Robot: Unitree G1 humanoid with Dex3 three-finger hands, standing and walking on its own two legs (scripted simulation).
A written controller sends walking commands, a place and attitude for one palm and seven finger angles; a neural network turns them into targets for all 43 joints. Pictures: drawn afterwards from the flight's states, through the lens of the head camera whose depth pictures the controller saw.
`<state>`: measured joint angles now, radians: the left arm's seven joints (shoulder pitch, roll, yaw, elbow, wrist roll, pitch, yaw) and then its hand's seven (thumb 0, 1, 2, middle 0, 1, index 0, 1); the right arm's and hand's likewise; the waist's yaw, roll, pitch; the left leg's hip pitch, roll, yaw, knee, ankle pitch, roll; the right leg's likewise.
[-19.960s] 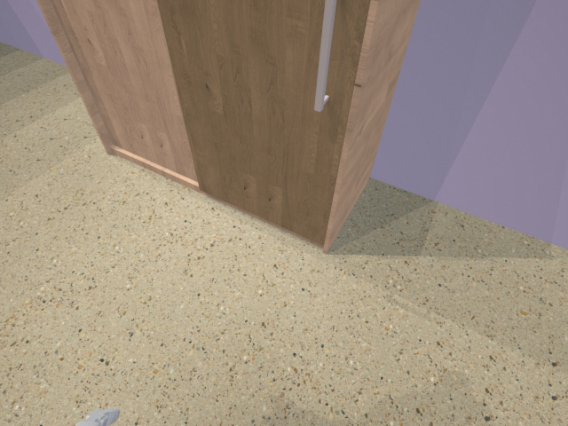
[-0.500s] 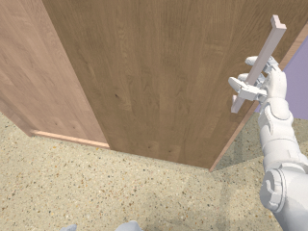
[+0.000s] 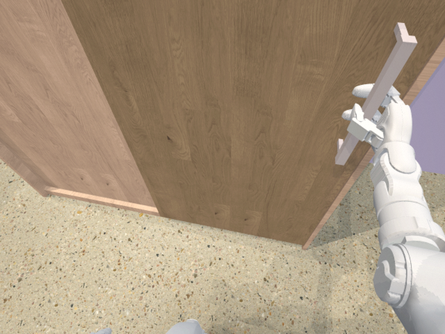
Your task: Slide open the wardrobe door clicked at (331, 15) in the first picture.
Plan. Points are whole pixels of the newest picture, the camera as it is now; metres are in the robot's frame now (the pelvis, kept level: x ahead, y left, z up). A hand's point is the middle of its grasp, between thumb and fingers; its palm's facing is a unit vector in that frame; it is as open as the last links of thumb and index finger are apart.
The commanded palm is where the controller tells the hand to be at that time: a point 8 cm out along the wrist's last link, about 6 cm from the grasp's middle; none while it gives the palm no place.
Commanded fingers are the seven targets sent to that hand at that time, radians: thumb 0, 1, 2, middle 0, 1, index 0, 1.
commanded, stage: grip the handle and tug to test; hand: right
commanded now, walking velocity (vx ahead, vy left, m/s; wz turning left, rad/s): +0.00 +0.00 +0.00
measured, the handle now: (364, 106) +0.54 -0.18 +0.12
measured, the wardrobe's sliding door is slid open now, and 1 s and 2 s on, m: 0.00 0.00 0.04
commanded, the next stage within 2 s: tug the door sideways, standing still in 0.44 s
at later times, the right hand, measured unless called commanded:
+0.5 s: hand (354, 124) +0.48 -0.15 +0.12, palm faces +0.07 +1.00 +0.00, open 5.5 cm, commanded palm +0.42 -0.20 +0.13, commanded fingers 0.00 -0.90 -0.90 0.45 1.40 0.45 1.40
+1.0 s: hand (352, 123) +0.48 -0.15 +0.12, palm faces +0.14 +0.99 -0.03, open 5.6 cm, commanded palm +0.45 -0.15 +0.13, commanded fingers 0.00 -0.90 -0.90 0.45 1.40 0.45 1.40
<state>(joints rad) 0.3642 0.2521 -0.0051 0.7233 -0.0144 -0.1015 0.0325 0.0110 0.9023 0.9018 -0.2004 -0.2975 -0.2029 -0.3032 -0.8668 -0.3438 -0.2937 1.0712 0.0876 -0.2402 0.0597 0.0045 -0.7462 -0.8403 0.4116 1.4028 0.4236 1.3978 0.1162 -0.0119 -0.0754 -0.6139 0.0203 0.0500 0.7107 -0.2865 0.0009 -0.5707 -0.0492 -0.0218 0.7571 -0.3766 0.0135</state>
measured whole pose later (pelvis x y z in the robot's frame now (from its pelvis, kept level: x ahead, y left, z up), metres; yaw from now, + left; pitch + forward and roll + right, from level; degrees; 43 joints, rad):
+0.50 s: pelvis +0.03 +0.00 +0.01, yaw +2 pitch +10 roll +1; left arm 0.36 0.25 0.01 0.68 -0.03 -0.07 0.03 0.01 0.90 0.90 -0.20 -0.30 -0.20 -0.30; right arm -0.63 -0.29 -0.28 0.76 0.12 -0.14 0.04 0.01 -0.78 -0.79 0.33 1.39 0.35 1.40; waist 0.10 -0.02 -0.09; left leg -0.52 0.01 0.02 0.64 -0.29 -0.01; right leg -0.46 -0.06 -0.05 0.68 -0.39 0.01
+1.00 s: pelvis +0.02 -0.01 +0.00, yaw -2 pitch +10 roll +1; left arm 0.32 0.22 0.02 0.76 0.00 -0.11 0.01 0.01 0.90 0.90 -0.20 -0.30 -0.20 -0.30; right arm -0.82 -0.23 -0.14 0.95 0.12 -0.17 -0.08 0.01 -0.78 -0.83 0.33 1.38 0.31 1.40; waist 0.05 -0.03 -0.07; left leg -0.55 0.04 0.08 0.69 -0.32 -0.01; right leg -0.52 -0.03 0.02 0.74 -0.39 0.01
